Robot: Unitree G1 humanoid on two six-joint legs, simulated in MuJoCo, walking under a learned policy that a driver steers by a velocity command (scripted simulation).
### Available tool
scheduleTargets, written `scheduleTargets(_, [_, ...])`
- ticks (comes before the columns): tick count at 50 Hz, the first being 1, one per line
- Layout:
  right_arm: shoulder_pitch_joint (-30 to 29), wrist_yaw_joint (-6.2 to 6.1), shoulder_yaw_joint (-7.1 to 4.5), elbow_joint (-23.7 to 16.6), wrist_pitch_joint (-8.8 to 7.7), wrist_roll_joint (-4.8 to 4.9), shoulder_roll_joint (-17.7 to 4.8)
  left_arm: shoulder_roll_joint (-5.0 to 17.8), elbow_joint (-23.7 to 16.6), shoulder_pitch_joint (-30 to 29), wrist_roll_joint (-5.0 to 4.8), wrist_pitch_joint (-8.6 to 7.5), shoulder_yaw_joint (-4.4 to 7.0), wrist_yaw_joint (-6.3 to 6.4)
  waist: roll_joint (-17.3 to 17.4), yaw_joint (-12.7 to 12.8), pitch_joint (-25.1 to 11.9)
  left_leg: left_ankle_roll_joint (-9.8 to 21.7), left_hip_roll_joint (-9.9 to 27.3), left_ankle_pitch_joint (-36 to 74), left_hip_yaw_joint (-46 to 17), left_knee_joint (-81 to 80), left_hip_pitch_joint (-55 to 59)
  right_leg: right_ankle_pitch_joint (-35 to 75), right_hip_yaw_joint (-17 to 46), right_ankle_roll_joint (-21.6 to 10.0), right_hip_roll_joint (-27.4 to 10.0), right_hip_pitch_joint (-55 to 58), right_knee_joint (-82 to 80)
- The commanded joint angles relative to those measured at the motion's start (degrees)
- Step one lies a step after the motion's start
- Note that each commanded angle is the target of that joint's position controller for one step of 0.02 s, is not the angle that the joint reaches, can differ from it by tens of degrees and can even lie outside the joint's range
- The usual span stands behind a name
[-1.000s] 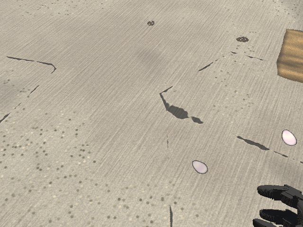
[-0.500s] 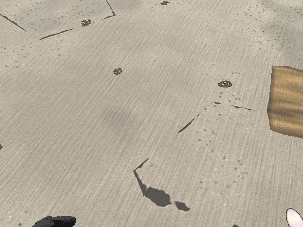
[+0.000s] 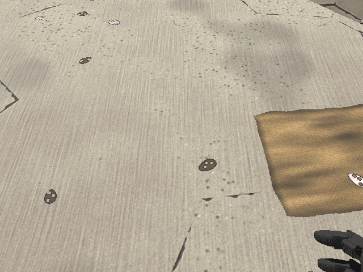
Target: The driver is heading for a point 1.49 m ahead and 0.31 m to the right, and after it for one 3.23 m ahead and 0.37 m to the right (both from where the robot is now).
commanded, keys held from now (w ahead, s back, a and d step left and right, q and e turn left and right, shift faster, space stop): w+e+shift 0.52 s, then w+q+shift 0.32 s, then q+shift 0.16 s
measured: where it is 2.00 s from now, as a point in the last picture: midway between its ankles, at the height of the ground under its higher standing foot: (250, 112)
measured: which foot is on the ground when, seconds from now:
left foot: down 0.00-0.40, up 0.42-0.84, down 0.86-1.00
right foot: up 0.00-0.38, down 0.40-0.88, up 0.90-1.00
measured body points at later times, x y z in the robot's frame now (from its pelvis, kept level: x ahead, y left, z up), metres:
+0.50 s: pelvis +0.42 -0.07 -0.01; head +0.44 -0.08 +0.44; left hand +0.67 +0.11 -0.10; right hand +0.39 -0.35 -0.11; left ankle +0.33 +0.15 -0.58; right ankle +0.47 -0.13 -0.71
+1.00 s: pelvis +0.87 -0.20 +0.01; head +0.91 -0.22 +0.46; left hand +1.12 -0.02 -0.08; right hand +0.86 -0.49 -0.09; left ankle +0.96 -0.18 -0.71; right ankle +0.70 -0.29 -0.59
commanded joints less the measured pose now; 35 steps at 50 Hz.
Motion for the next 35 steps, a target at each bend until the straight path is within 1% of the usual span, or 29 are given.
scheduleTargets(1, [17.2, -0.34, -3.87, 1.3, 1.28, -1.2, -8.4, 4.5, -8.1, -8.0, 1.84, -1.11, -0.34, -0.31, 4.2, -11.0, -6.1, 9.4, 19.8, -13.3, -28.1, -18.4, 37.0, 6.8, -4.7, 0.9, -8.6, -35.2, 14.1])
scheduleTargets(2, [15.4, -0.36, -3.55, 2.7, 1.3, -1.76, -7.7, 3.8, -9.7, -9.6, 1.85, -1.07, -0.05, -0.69, 3.9, -8.5, -3.3, 10.3, 18.7, -8.6, -24.1, -19.4, 31.6, 9.2, -4.5, 0.7, -10.5, -34.6, 11.6])
scheduleTargets(3, [13.7, -0.32, -3.05, 3.7, 1.0, -1.74, -6.0, 3.2, -10.1, -9.6, 0.98, -0.49, 0.02, -1.14, 5.8, -6.8, -1.5, 10.1, 17.5, -5.5, -19.8, -20.6, 26.9, 9.5, -4.2, 0.6, -12.5, -32.2, 9.9])
scheduleTargets(4, [13.0, -0.02, -2.5, 4.8, 0.79, -1.11, -3.9, 2.0, -10.6, -9.5, 0.13, 0.23, -0.12, -1.45, 7.5, -5.9, -0.4, 9.9, 16.7, -3.2, -15.7, -21.6, 25.1, 8.8, -4.5, 0.5, -13.4, -32.3, 9.3])
scheduleTargets(5, [12.7, 0.27, -2.27, 5.8, 0.7, -0.28, -2.9, 0.8, -11.2, -9.7, -0.25, 0.95, -0.47, -1.69, 7.8, -5.0, 0.6, 9.7, 16.6, -0.8, -12.3, -22.3, 23.8, 8.1, -4.8, 0.5, -14.5, -33.3, 8.8])
scheduleTargets(6, [12.7, 0.36, -2.42, 6.7, 0.72, 0.11, -3.2, 0.2, -11.9, -11.0, 0.12, 1.16, -0.79, -1.96, 6.6, -4.6, 1.9, 9.7, 16.4, 2.5, -9.2, -22.9, 22.8, 9.4, -5.3, 0.6, -15.1, -35.0, 7.6])
scheduleTargets(7, [12.3, 0.22, -2.73, 7.3, 0.68, -0.02, -4.6, -0.2, -12.7, -11.9, 0.59, 1.15, -1.08, -2.2, 6.2, -3.9, 2.9, 10.0, 17.0, 5.0, -7.0, -24.1, 21.7, 12.2, -5.4, 1.0, -15.3, -36.3, 6.6])
scheduleTargets(9, [10.5, -0.15, -3.03, 7.7, 0.52, -0.82, -6.4, 0.5, -13.3, -13.6, 0.82, 0.73, -1.22, -2.65, 5.1, -3.2, 4.8, 9.5, 15.8, 10.0, 0.0, -26.5, 18.9, 19.3, -6.3, 1.9, -15.0, -35.8, 1.2])
scheduleTargets(11, [10.9, -0.49, -3.27, 8.4, 0.39, -1.12, -8.3, 1.6, -13.7, -17.2, 1.04, 0.28, -1.11, -3.28, 3.2, -4.3, 6.3, 8.1, 14.0, 13.1, 6.5, -28.4, 19.1, 27.2, -9.5, 1.8, -13.8, -33.8, -7.1])
scheduleTargets(12, [12.8, -0.56, -3.23, 9.3, 0.38, -1.12, -8.6, 1.6, -14.0, -20.1, 1.19, -0.08, -1.1, -3.73, 1.4, -5.7, 7.1, 6.8, 13.0, 15.9, 9.2, -28.6, 20.5, 30.0, -11.7, 1.0, -12.7, -32.8, -11.7])
scheduleTargets(13, [15.0, -0.67, -3.3, 10.2, 0.45, -0.99, -9.6, 0.9, -14.9, -23.0, 1.17, -0.48, -1.36, -4.33, 1.0, -6.8, 7.7, 5.8, 13.2, 19.8, 10.7, -28.8, 22.1, 31.5, -13.8, 0.1, -11.7, -31.4, -16.3])
scheduleTargets(14, [15.3, -0.7, -3.37, 10.7, 0.72, -0.96, -10.8, 1.0, -15.2, -24.1, 0.96, -0.76, -1.26, -4.84, 1.4, -6.4, 7.8, 4.7, 12.8, 28.2, 13.1, -28.2, 23.2, 32.2, -16.0, -1.0, -10.1, -27.9, -20.8])
scheduleTargets(16, [18.2, -1.47, -3.93, 11.4, 1.38, -1.25, -14.1, 3.4, -15.6, -24.7, 0.7, -1.18, -0.16, -5.5, 5.8, -5.1, 4.4, 2.4, 13.1, 59.8, 15.5, -21.4, 28.1, 29.3, -22.2, -2.8, -4.0, -20.0, -23.9])
scheduleTargets(17, [18.3, -2.04, -4.31, 11.5, 2.1, -1.17, -15.8, 4.8, -15.4, -21.9, 0.41, -0.98, 0.6, -5.51, 8.9, -2.4, 2.0, 2.1, 14.1, 73.7, 16.0, -15.1, 30.4, 25.4, -23.6, -3.6, -1.8, -16.4, -23.9])
scheduleTargets(18, [16.8, -2.47, -4.68, 10.9, 2.84, -1.22, -17.1, 7.1, -13.8, -14.1, 0.03, -0.53, 1.98, -5.34, 11.3, 2.7, -2.1, 2.3, 15.5, 83.3, 15.7, -4.8, 29.7, 22.0, -23.5, -5.1, -0.3, -7.8, -23.2])
scheduleTargets(19, [13.1, -2.44, -4.86, 9.2, 3.05, -1.2, -17.3, 11.0, -9.9, 0.4, -0.09, 0.24, 4.17, -4.77, 11.9, 9.9, -8.5, 3.0, 15.9, 85.6, 14.4, 10.6, 22.6, 21.1, -20.6, -7.8, -0.2, 9.3, -23.9])
scheduleTargets(20, [10.0, -2.03, -4.23, 8.0, 2.32, -0.44, -14.7, 13.2, -5.6, 12.2, -0.34, 0.97, 5.5, -3.59, 4.8, 14.5, -10.4, 2.2, 9.2, 47.7, 14.6, 33.3, 8.3, 27.0, -12.3, -10.8, -4.0, 27.8, -32.1])
scheduleTargets(21, [14.3, -0.88, -0.91, 5.0, -0.14, -2.3, -3.6, 16.0, -6.0, 8.8, 0.81, 1.06, 5.09, -2.92, -17.2, 4.8, -11.7, 0.9, -1.5, -18.7, 9.1, 57.6, -13.1, 30.1, 6.7, -16.6, -10.9, 39.7, -30.7])
scheduleTargets(22, [15.9, 0.18, -0.17, 0.9, -2.81, 0.71, -5.9, 14.3, -9.4, 5.1, 2.56, -0.16, 4.35, -2.68, -14.0, 3.0, -25.6, 2.6, -1.4, -17.8, -5.1, 61.9, -24.0, -5.2, 36.9, -26.2, -20.9, 45.7, -46.5])
scheduleTargets(23, [6.9, 0.27, -0.88, -0.3, -3.89, 2.06, -10.4, 10.9, -9.6, 5.7, 2.6, -1.12, 4.07, -2.48, -2.7, 5.6, -17.4, 4.6, 1.5, -11.7, -5.8, 55.3, -25.3, -13.7, 39.3, -21.5, -20.1, 37.6, -54.6])
scheduleTargets(24, [4.9, 0.03, -0.82, -1.1, -4.04, 2.24, -9.3, 9.9, -9.0, 2.3, 2.77, -2.22, 3.57, -2.64, 5.5, 1.1, -7.3, 4.7, 3.1, -8.4, -5.4, 48.0, -24.5, -10.1, 36.1, -19.4, -19.2, 25.1, -56.8])
scheduleTargets(25, [6.5, -0.4, -0.69, 0.6, -3.29, 0.8, -8.2, 8.1, -9.2, -1.6, 2.78, -2.99, 2.92, -2.81, 9.9, -2.5, -3.5, 3.8, 5.3, -6.8, -5.9, 43.4, -19.1, -3.4, 31.0, -18.0, -16.9, 15.1, -56.3])
scheduleTargets(26, [9.1, -0.34, -0.97, 1.5, -2.29, -0.01, -8.1, 7.8, -9.8, -4.9, 3.26, -3.28, 2.78, -2.43, 8.1, -5.5, -1.3, 2.5, 6.3, -5.9, -6.5, 39.6, -14.4, 1.1, 26.6, -17.9, -14.0, 6.6, -56.2])
scheduleTargets(27, [11.7, -0.12, -1.26, 3.0, -0.95, -0.08, -8.5, 5.3, -9.7, -7.3, 3.45, -3.2, 1.91, -2.03, 6.8, -7.5, 0.4, 1.3, 8.2, -5.3, -5.6, 36.3, -11.7, 4.3, 20.5, -16.9, -12.5, 1.4, -56.9])
scheduleTargets(28, [12.3, -0.12, -1.15, 3.8, 0.1, -0.42, -7.8, 3.0, -8.7, -8.0, 2.98, -3.09, 1.08, -1.65, 6.1, -8.0, 1.8, 0.4, 9.9, -4.2, -3.6, 32.4, -10.1, 7.4, 14.6, -15.5, -11.3, -3.1, -57.2])
scheduleTargets(30, [5.9, -0.19, 0.27, 1.2, 0.79, -1.49, -4.7, 2.9, -6.9, -6.3, 2.79, -3.45, 0.82, -0.61, 3.2, -5.1, 5.1, -1.5, 11.0, 5.5, 0.4, 23.5, -8.7, 17.1, 5.7, -14.3, -8.9, -10.9, -58.0])
scheduleTargets(32, [0.3, 0.45, 1.45, 0.2, 0.62, -1.78, -1.9, 3.5, -5.1, -4.4, 2.51, -3.87, 0.82, -0.05, 2.1, -1.9, 4.7, -0.9, 10.0, 22.3, 2.9, 11.9, -1.6, 16.9, -1.6, -11.3, -5.9, -15.0, -58.0])
scheduleTargets(33, [-2.1, 0.78, 1.66, 0.1, 0.41, -1.34, -1.6, 4.4, -4.2, -2.2, 2.21, -4.33, 0.98, -0.22, 2.2, 0.2, 4.4, -0.3, 8.8, 28.5, 4.3, 6.8, 1.5, 15.3, -2.6, -10.6, -6.6, -14.6, -59.8])
scheduleTargets(35, [-5.8, 1.06, 1.08, -0.6, 0.32, 0.5, -3.2, 6.1, -2.2, 1.1, 1.66, -4.96, 1.22, -0.93, 1.1, 2.8, 5.3, 1.1, 7.7, 30.9, 4.5, -0.5, 0.2, 15.6, -3.0, -9.7, -9.6, -6.4, -62.1])
Keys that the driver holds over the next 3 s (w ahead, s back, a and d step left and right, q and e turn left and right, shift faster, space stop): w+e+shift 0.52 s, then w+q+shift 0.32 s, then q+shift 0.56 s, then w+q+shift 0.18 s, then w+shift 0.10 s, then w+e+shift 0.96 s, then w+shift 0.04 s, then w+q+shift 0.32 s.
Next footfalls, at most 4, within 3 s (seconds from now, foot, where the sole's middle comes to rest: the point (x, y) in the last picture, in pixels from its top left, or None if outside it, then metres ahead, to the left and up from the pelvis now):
0.40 right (240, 263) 0.51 -0.15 -0.75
0.86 left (246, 152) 1.00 -0.20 -0.75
1.28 right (284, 115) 1.23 -0.39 -0.75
1.82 left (224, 122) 1.17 -0.10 -0.75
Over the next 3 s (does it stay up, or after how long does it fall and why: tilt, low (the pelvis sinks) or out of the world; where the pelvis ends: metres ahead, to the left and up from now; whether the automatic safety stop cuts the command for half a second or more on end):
stays up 2.03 -0.25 0.03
